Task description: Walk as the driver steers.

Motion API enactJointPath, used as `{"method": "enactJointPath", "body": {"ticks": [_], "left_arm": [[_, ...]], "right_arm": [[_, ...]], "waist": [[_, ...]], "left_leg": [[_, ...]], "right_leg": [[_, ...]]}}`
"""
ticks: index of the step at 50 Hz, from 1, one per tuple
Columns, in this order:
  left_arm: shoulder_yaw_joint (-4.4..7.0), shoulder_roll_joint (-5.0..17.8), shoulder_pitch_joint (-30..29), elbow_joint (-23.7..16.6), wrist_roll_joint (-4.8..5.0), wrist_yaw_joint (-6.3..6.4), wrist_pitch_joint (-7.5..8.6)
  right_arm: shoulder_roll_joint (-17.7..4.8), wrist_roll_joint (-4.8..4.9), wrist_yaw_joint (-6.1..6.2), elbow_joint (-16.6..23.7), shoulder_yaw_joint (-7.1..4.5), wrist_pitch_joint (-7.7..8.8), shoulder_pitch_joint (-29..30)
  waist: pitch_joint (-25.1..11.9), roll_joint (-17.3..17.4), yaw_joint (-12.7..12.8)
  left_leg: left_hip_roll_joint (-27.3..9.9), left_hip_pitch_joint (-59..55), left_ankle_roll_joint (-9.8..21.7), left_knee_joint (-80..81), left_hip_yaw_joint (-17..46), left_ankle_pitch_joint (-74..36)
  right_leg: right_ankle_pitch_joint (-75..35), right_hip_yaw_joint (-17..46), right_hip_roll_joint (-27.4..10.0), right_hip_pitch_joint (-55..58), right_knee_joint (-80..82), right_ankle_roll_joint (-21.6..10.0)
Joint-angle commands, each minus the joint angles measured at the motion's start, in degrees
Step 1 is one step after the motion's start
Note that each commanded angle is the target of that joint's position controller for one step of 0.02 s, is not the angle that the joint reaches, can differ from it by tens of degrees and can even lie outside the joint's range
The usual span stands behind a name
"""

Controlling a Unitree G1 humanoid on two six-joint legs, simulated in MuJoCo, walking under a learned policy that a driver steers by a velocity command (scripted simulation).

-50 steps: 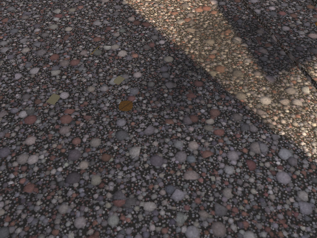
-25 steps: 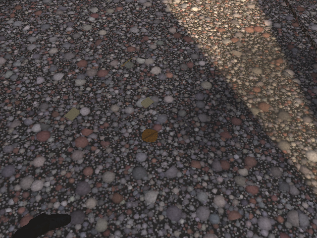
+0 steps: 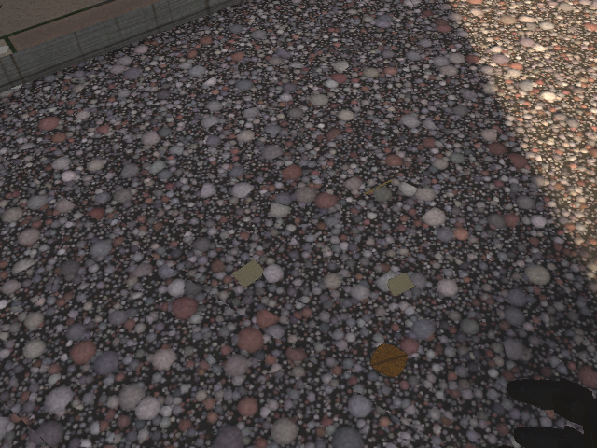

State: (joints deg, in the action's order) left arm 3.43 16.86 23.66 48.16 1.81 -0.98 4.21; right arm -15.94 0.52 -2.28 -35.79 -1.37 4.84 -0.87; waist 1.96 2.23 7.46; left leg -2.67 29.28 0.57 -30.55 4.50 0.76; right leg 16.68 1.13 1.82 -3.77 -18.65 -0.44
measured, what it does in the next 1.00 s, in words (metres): goes down, turning right: left foot, then right foot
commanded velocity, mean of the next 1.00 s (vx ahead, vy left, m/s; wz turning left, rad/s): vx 0.50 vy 0.00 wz -0.49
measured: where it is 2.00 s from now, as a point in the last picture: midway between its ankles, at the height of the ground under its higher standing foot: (466, 289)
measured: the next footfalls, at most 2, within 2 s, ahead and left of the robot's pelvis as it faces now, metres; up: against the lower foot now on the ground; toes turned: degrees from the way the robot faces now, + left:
left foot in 0.06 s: +0.19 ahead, +0.14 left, -0.01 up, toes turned -4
right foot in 0.52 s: +0.44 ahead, -0.14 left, -0.03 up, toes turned -18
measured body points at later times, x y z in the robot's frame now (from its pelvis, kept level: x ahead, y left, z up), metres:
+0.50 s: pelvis +0.28 +0.00 -0.03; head +0.31 -0.02 +0.42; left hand +0.56 +0.17 -0.11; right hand +0.22 -0.29 -0.16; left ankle +0.16 +0.14 -0.75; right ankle +0.41 -0.13 -0.75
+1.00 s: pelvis +0.55 -0.05 -0.06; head +0.55 -0.05 +0.39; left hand +0.75 +0.17 -0.17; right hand +0.60 -0.38 -0.13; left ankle +0.69 +0.01 -0.80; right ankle +0.41 -0.12 -0.77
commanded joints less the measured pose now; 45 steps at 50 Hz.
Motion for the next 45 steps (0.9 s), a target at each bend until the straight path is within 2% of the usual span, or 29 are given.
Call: {"method": "enactJointPath", "body": {"ticks": [1, 2, 3, 4, 5, 6, 7, 9, 11, 14, 16, 18, 20, 23, 25, 26, 27, 28, 29, 30, 31, 32, 33, 35, 38, 39, 41, 43, 45], "left_arm": [[2.69, 10.46, -0.95, -2.69, 0.26, 0.86, 0.01], [2.89, 10.80, -1.51, -2.67, 0.22, 0.89, -0.26], [2.72, 9.88, -1.15, -2.56, 0.13, 0.91, -0.55], [2.03, 6.96, 2.02, -2.65, 0.43, 0.59, -0.63], [0.79, 4.11, 0.53, -3.83, 0.55, 0.68, -0.48], [0.17, 4.14, 0.62, -5.44, 1.27, 1.02, -0.33], [0.94, 7.13, -1.64, -6.04, 1.62, 1.15, -0.34], [1.31, 6.79, -4.86, -6.19, 1.05, 1.14, -0.12], [1.66, 5.64, -6.08, -6.00, 0.54, 1.22, -0.85], [0.91, 2.08, -8.93, -7.27, -0.01, 0.63, -1.09], [0.23, 0.57, -11.27, -8.27, -0.48, -0.31, -0.55], [-0.17, 0.44, -13.06, -8.79, -0.53, -1.56, 0.16], [-0.05, 1.56, -15.61, -10.09, -0.64, -2.48, 0.40], [0.65, 3.73, -17.38, -11.54, -1.11, -3.00, -0.09], [1.96, 6.17, -11.56, -10.12, -1.34, -2.82, -0.47], [3.25, 8.09, -2.33, -7.24, -1.56, -2.27, -0.88], [4.59, 12.32, 3.94, -5.80, -1.69, -1.22, -1.45], [4.30, 16.20, -0.29, -8.85, -1.53, -0.86, -1.48], [4.14, 14.38, 0.51, -11.26, -1.12, -1.28, -0.85], [3.69, 11.64, -1.19, -11.29, -0.53, -1.34, -0.59], [3.08, 10.26, -5.59, -11.62, -0.12, -1.41, -0.58], [2.60, 9.38, -8.69, -12.52, -0.57, -1.34, -0.48], [2.41, 9.05, -10.72, -13.33, -1.31, -1.16, -0.42], [2.29, 8.81, -12.68, -13.65, -1.56, -0.70, -0.49], [2.97, 10.49, -11.28, -12.51, -1.16, 0.77, -0.92], [3.11, 10.65, -11.07, -12.47, -1.33, 1.17, -1.08], [2.98, 9.70, -9.57, -11.73, -0.83, 1.76, -1.41], [3.00, 9.10, -7.46, -10.68, -0.13, 2.03, -1.83], [2.94, 8.59, -5.70, -9.96, -0.47, 2.24, -2.09]], "right_arm": [[-5.54, 0.32, -0.34, 3.89, -1.73, 1.76, 2.59], [-6.18, 0.24, -0.19, 3.00, -2.09, 1.95, 0.19], [-6.89, 0.21, 0.04, 1.44, -2.67, 1.89, -2.90], [-7.89, -1.25, 0.28, 0.97, -3.20, 2.21, -4.40], [-9.54, -2.59, 0.73, 0.02, -4.32, 2.27, -11.68], [-10.23, -2.50, 0.90, -1.21, -4.86, 1.64, -16.39], [-8.81, -2.09, 1.01, -1.63, -4.45, 1.41, -15.13], [-6.53, -1.86, 1.37, -2.47, -4.02, 1.61, -11.01], [-3.87, -1.87, 1.41, -3.31, -3.55, 2.20, -9.62], [-3.32, -1.13, 1.54, -4.99, -3.87, 3.01, -9.28], [-4.72, -1.00, 1.93, -5.81, -4.35, 2.91, -9.26], [-6.10, -0.65, 2.38, -6.23, -4.66, 2.69, -9.26], [-7.48, 0.05, 2.77, -7.14, -4.99, 2.58, -10.12], [-9.39, 1.04, 2.96, -8.26, -5.70, 2.04, -11.15], [-10.54, 1.24, 2.86, -7.84, -6.11, 1.50, -10.47], [-10.00, 1.33, 2.81, -7.06, -5.86, 1.34, -8.92], [-7.09, 0.78, 2.50, -5.60, -4.85, 1.55, -10.45], [-2.63, -1.33, 1.39, -5.48, -3.01, 2.16, -21.97], [-7.14, 0.43, 0.76, -4.35, -3.03, 3.00, -20.67], [-9.50, 2.20, 0.89, -2.75, -3.60, 3.22, -13.61], [-9.45, 1.50, 1.44, -1.95, -3.47, 2.79, -11.17], [-9.52, 0.05, 2.03, -2.39, -3.54, 2.17, -11.16], [-9.94, -0.70, 2.18, -2.47, -3.70, 1.48, -12.08], [-8.91, -1.04, 2.34, -2.51, -3.59, 0.58, -12.33], [-5.11, -1.94, 2.18, -1.28, -2.10, 0.51, -7.68], [-4.91, -2.02, 1.85, -1.48, -1.93, 0.86, -7.01], [-5.63, -1.41, 1.30, -1.02, -2.02, 1.43, -4.28], [-5.54, -0.84, 0.86, 0.34, -1.83, 1.78, -0.68], [-5.90, -0.27, 0.40, 0.83, -1.96, 1.93, 0.23]], "waist": [[-0.17, -7.72, -3.56], [-0.84, -7.22, -5.27], [-2.11, -5.27, -6.57], [-7.03, -2.16, -6.58], [-13.78, 3.98, -11.40], [-18.04, 10.37, -13.41], [-11.48, 8.14, -13.49], [-3.49, 6.39, -11.42], [-0.68, 5.29, -9.88], [1.80, 3.65, -8.99], [1.86, 1.93, -9.10], [1.23, 1.27, -9.57], [1.19, 0.68, -9.65], [1.81, -1.11, -8.34], [-1.67, -2.79, -4.61], [-6.29, -3.69, 0.22], [-8.32, -12.62, 1.95], [-14.48, -22.20, -6.36], [-22.43, -17.11, -2.51], [-16.66, -10.30, -1.32], [-10.99, -4.95, -3.59], [-8.58, -3.19, -5.57], [-7.45, -3.72, -7.26], [-5.26, -4.48, -8.70], [-4.43, -4.52, -7.06], [-5.07, -4.35, -6.47], [-4.42, -4.68, -5.11], [-2.80, -5.00, -3.86], [-2.63, -6.18, -3.51]], "left_leg": [[0.35, -4.66, 0.86, 5.97, 0.91, -2.13], [0.44, -9.22, 1.64, 7.57, 0.26, -2.19], [0.39, -14.96, 2.36, 10.09, -0.25, -3.70], [0.45, -27.25, 3.41, 9.81, -0.43, -1.76], [-7.97, -42.44, 6.54, 8.94, 9.42, 6.80], [-16.61, -47.23, 10.84, 11.36, 21.66, 16.23], [-16.26, -40.81, 10.94, 13.94, 22.28, 18.37], [-13.71, -32.76, 10.98, 17.27, 15.45, 11.11], [-12.19, -28.91, 10.56, 19.32, 9.72, 2.44], [-10.83, -26.00, 10.91, 21.33, 2.10, -6.47], [-10.19, -25.60, 10.89, 21.52, -1.96, -8.66], [-9.12, -24.45, 10.22, 21.31, -5.70, -9.39], [-9.61, -24.83, 9.20, 20.82, -7.32, -9.67], [-10.91, -27.01, 7.93, 17.01, -9.55, -12.13], [-9.38, -26.53, 6.86, 5.79, -12.00, -22.27], [-6.74, -22.87, 5.36, -5.89, -13.47, -25.97], [-0.89, -10.07, 2.25, -26.21, -14.14, -1.64], [5.39, 7.86, -0.39, -45.38, -7.77, 36.92], [5.44, 14.63, -0.15, -50.13, 0.31, 36.45], [2.42, 17.79, 0.81, -46.46, 1.53, 29.73], [0.33, 17.24, 0.46, -42.06, 1.01, 25.03], [-1.29, 13.80, -0.30, -39.31, 1.37, 23.00], [-2.50, 9.46, -0.80, -36.16, 2.19, 21.84], [-3.16, 4.60, -1.62, -28.64, 1.46, 20.66], [-1.35, -0.23, -3.23, -16.81, -0.49, 9.31], [-0.70, -2.18, -3.38, -14.60, -0.51, 2.30], [0.41, -3.29, -3.41, -8.26, 0.67, -5.77], [1.49, -3.93, -3.37, -1.03, 1.57, -7.62], [1.66, -4.95, -3.18, 1.38, 2.67, -6.48]], "right_leg": [[-12.15, 13.70, -13.95, -0.37, 0.64, -8.14], [-12.54, 13.69, -13.49, -1.94, -2.11, -7.43], [-11.66, 12.59, -11.18, -3.88, -7.37, -6.39], [-12.05, 10.26, -7.12, -9.94, -12.75, -4.69], [-1.93, 5.01, -3.73, -22.08, -26.27, -0.96], [10.33, 3.69, -3.71, -29.15, -38.48, -0.07], [9.67, 5.41, -4.82, -31.93, -43.62, 0.05], [4.04, 5.91, -7.09, -33.83, -44.19, 0.48], [0.90, 5.47, -8.31, -33.26, -43.52, 0.62], [-5.30, 3.69, -8.84, -33.39, -34.11, 0.98], [-11.92, 2.62, -8.71, -32.05, -25.93, 0.65], [-20.97, 1.10, -7.54, -28.01, -18.38, -0.06], [-25.35, 1.12, -6.79, -25.75, -14.35, -1.14], [-23.09, 0.62, -5.49, -24.16, -12.70, -3.58], [-21.32, -2.56, -1.90, -15.18, -12.67, -5.74], [-22.80, -3.52, 0.58, -3.66, -12.65, -7.44], [-31.82, 4.06, -4.18, 9.91, -12.10, -11.65], [-33.56, 25.91, -15.71, 24.69, -14.86, -20.30], [-13.88, 38.98, -19.99, 27.50, -5.50, -25.16], [-3.29, 36.71, -17.88, 22.36, -0.61, -21.94], [-2.97, 34.19, -16.78, 14.00, 0.78, -19.59], [-7.00, 32.92, -16.38, 6.26, 1.33, -19.06], [-10.07, 31.04, -15.38, -0.15, 2.16, -18.76], [-11.52, 25.91, -12.52, -8.42, 4.09, -17.60], [-15.74, 18.28, -8.26, -14.57, 3.77, -15.81], [-15.94, 17.05, -7.39, -15.50, 2.87, -15.00], [-10.81, 16.95, -5.96, -15.74, 0.96, -13.47], [-3.22, 18.79, -5.30, -15.49, -1.48, -12.40], [1.99, 22.25, -6.22, -13.60, -4.84, -12.07]]}}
